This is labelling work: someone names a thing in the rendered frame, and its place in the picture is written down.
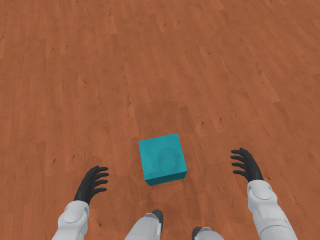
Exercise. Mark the carton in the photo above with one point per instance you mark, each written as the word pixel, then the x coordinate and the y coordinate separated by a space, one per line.
pixel 162 159

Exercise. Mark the robot left foot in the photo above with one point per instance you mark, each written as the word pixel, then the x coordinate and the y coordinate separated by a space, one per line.
pixel 159 215

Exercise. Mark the right robot hand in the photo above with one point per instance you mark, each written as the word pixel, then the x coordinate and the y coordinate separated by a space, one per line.
pixel 252 171

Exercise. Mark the right robot forearm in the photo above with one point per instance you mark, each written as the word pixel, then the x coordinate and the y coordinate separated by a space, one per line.
pixel 270 221

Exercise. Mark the left robot hand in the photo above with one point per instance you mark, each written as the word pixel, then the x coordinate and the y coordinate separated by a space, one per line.
pixel 86 189

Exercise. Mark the left robot forearm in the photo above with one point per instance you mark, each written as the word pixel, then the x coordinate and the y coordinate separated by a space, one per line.
pixel 73 222

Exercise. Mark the left robot shin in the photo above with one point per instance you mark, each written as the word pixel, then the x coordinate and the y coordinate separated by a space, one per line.
pixel 151 215

